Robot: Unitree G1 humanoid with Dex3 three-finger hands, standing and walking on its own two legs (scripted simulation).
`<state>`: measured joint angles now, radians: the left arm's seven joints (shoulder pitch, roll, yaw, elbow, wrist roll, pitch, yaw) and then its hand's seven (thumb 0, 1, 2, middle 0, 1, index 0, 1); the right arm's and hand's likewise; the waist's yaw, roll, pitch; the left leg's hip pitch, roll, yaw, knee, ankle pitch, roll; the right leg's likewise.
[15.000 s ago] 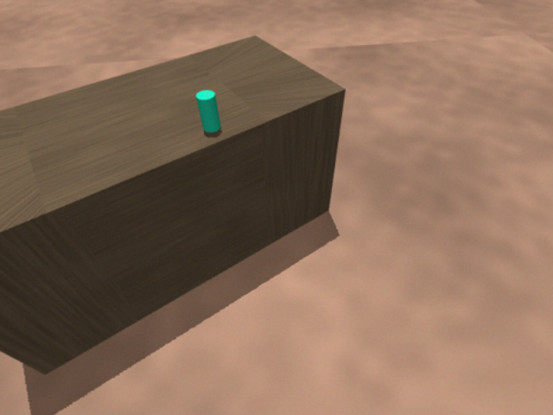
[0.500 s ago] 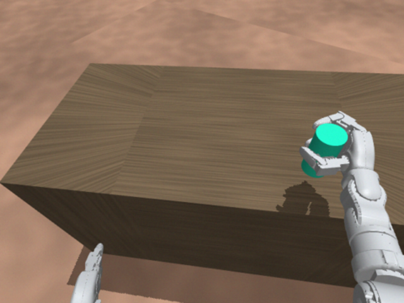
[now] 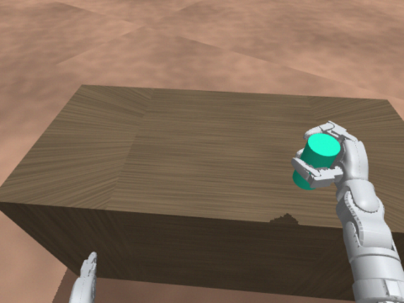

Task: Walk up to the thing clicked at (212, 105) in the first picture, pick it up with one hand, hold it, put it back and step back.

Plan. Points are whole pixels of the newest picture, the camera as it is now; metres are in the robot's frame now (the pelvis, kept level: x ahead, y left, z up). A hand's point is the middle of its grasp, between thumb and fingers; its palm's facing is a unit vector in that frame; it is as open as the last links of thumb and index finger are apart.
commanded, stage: lift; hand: right
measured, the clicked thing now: (314, 163) +0.36 -0.18 +0.11
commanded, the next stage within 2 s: hold in 0.48 s
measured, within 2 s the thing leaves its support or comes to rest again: neither
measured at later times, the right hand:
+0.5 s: hand (322, 154) +0.34 -0.17 +0.16, palm faces +0.12 +0.99 -0.02, open 8.2 cm
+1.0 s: hand (332, 149) +0.33 -0.17 +0.19, palm faces +0.12 +0.99 -0.03, open 8.2 cm
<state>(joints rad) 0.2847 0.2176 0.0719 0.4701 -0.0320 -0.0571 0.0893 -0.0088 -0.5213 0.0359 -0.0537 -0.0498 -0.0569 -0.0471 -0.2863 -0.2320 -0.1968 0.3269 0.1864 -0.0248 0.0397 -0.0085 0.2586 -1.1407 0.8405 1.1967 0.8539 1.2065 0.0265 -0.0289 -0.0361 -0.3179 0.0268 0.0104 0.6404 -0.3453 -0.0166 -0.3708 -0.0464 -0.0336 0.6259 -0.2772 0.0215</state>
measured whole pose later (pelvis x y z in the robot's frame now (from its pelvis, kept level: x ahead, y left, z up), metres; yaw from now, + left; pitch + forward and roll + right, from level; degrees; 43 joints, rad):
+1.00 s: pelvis +0.00 +0.00 +0.01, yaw -1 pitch -3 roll +0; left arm 0.21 0.22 0.10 0.65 -0.03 -0.12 0.08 -0.01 -0.52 0.04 -0.05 -0.05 -0.06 -0.05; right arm -0.20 -0.23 -0.21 -0.02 0.21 0.28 0.05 -0.01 0.26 -1.14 0.85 1.19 0.86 1.20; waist 0.00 -0.05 -0.02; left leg -0.16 0.03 0.03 0.50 -0.29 -0.01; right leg -0.22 -0.04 -0.02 0.48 -0.22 0.02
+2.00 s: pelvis +0.01 +0.01 +0.01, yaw -1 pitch -3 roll +0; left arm 0.21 0.23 0.11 0.68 -0.03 -0.16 0.07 -0.01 -0.53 0.04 -0.05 -0.05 -0.06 -0.05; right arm -0.15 -0.22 -0.22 -0.11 0.21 0.33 0.05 -0.01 0.26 -1.15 0.85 1.19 0.86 1.20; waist 0.00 -0.06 -0.01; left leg -0.15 0.03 0.04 0.49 -0.29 -0.01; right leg -0.21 -0.04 -0.01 0.47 -0.21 0.03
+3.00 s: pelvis +0.01 +0.00 +0.01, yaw -1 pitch -3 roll +0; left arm 0.20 0.22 0.11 0.71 -0.03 -0.16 0.07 -0.01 -0.53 0.05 -0.06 -0.05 -0.05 -0.05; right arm -0.15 -0.21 -0.21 -0.11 0.21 0.32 0.05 -0.01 0.26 -1.15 0.84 1.19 0.86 1.20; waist 0.00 -0.06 -0.01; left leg -0.14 0.03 0.03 0.48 -0.29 -0.01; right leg -0.20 -0.04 -0.02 0.47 -0.21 0.02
